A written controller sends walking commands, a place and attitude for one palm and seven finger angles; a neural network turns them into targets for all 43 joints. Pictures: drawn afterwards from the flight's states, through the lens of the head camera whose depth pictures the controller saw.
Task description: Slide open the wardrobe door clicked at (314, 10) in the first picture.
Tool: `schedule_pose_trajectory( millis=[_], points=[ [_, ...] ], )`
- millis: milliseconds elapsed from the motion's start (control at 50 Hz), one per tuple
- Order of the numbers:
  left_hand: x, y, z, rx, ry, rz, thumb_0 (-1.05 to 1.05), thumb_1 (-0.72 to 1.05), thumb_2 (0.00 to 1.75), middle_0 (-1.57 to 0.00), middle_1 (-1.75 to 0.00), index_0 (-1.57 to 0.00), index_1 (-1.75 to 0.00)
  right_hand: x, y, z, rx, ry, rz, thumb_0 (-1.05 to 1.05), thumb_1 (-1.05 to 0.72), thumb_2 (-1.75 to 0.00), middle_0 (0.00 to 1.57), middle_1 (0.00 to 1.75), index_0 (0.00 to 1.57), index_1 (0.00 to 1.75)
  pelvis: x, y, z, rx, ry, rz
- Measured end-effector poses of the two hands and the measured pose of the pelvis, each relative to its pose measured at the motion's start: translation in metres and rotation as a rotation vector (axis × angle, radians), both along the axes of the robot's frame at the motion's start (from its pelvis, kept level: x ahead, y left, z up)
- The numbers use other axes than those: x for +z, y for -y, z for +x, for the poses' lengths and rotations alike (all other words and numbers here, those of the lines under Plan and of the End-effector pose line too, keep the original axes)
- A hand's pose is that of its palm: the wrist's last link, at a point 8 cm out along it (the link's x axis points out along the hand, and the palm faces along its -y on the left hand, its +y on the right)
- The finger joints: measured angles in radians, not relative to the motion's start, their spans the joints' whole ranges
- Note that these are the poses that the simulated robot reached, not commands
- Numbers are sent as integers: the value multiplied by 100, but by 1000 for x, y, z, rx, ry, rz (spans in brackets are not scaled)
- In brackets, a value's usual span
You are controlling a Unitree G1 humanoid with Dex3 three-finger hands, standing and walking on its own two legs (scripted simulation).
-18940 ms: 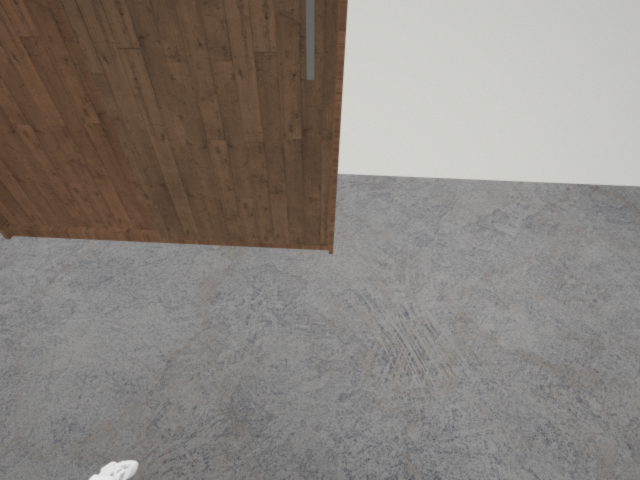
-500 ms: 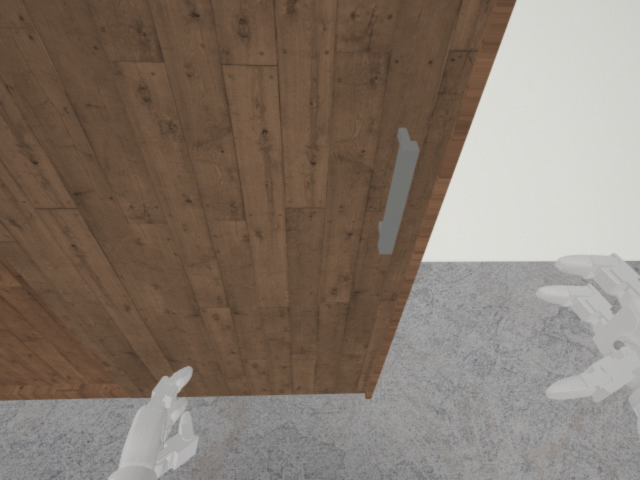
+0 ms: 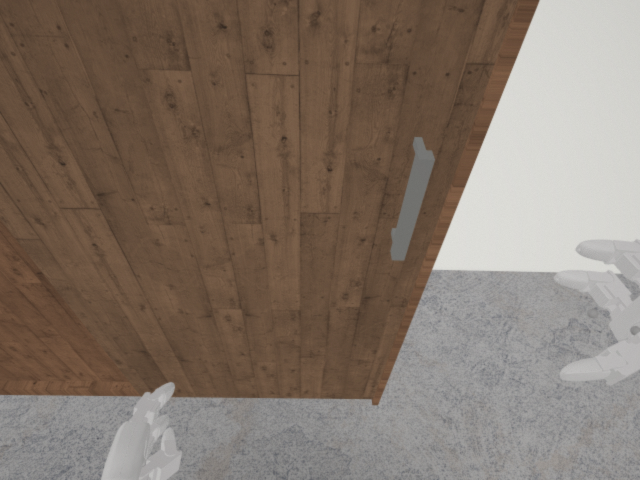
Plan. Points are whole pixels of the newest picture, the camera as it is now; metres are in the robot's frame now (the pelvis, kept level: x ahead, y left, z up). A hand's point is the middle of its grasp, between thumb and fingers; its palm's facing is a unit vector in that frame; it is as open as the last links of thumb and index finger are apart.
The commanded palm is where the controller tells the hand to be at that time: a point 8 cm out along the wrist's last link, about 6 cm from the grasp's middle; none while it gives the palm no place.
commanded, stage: raise the hand with hooked fingers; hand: right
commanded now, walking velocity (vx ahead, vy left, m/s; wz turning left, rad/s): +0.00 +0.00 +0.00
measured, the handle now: (407, 202) +0.46 -0.11 +0.11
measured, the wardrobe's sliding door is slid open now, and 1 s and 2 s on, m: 0.00 0.00 0.00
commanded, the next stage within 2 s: move the hooked fingers beside the handle in 0.12 s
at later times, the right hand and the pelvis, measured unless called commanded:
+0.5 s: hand (564, 300) +0.29 -0.25 +0.13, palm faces +0.02 +1.00 -0.04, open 14.0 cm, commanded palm +0.26 -0.30 +0.13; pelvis +0.00 +0.00 +0.00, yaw +0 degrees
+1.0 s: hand (515, 273) +0.33 -0.21 +0.13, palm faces +0.00 +1.00 -0.02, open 14.0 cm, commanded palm +0.30 -0.26 +0.13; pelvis +0.00 +0.00 +0.00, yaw +0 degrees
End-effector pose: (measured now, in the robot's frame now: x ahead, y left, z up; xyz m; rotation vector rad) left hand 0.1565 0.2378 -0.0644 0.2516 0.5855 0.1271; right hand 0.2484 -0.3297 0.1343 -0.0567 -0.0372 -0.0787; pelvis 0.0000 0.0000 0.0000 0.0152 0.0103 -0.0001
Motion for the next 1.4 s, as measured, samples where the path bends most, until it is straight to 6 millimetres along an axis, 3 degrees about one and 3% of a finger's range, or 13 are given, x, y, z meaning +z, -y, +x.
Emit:
schedule_pose_trajectory(
  millis=[300, 580, 880, 1100, 1260, 1400],
  points=[
    [-1, 6, 5, -16, 16, -20, 1, 90, 90, -21, -30, -20, -30, -2, -1, -2, 10, -23, 17, -1, 50, -30, 30, 120, 30, 120, 0, -3, -4, -6, 1, -2],
    [-4, 1, -7, 24, -8, -16, 1, 90, 90, -21, -30, -20, -30, -1, -30, 29, 66, 0, 24, -1, 50, -30, 30, 120, 30, 120, 1, -1, -4, 3, -4, -6],
    [-11, -2, -13, 37, -53, -23, 1, 90, 90, -21, -30, -20, -30, -7, -46, 43, 40, -16, 23, -1, 50, -30, 30, 120, 30, 120, 1, -2, -3, 2, -13, -10],
    [-15, -8, -19, 63, -90, -26, 1, 90, 90, -21, -30, -20, -30, -14, -67, 74, 73, -59, 45, -1, 50, -30, 30, 120, 30, 120, 1, -6, -1, 7, -31, -15],
    [-18, -14, -25, 78, -119, -29, 1, 90, 90, -21, -30, -20, -30, -7, -76, 82, 70, -8, 34, -1, 50, -30, 30, 120, 30, 120, 1, -7, 4, 14, -39, -16],
    [-23, -16, -27, 85, -153, -30, 1, 90, 90, -21, -30, -20, -30, -21, -87, 91, 81, -70, 50, -1, 50, -30, 30, 120, 30, 120, 0, -7, 3, 11, -46, -16]
  ],
)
